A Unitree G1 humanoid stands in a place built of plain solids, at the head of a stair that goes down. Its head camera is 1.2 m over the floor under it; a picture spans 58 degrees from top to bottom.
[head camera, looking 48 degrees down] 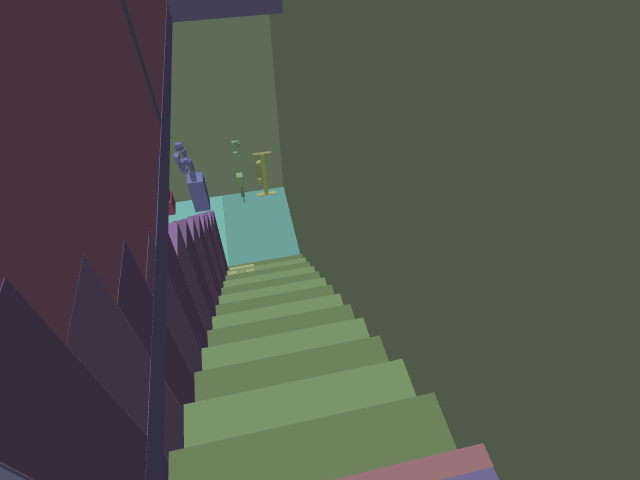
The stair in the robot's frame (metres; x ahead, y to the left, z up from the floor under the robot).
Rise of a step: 0.20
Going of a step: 0.23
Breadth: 0.86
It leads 12 degrees to the left of straight ahead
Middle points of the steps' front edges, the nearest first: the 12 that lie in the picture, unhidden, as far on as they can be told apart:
0.50 0.04 -0.20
0.72 0.09 -0.41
0.94 0.14 -0.61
1.16 0.19 -0.81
1.38 0.24 -1.02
1.60 0.28 -1.22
1.83 0.33 -1.42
2.05 0.38 -1.63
2.27 0.43 -1.83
2.49 0.48 -2.04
2.71 0.53 -2.24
2.94 0.58 -2.44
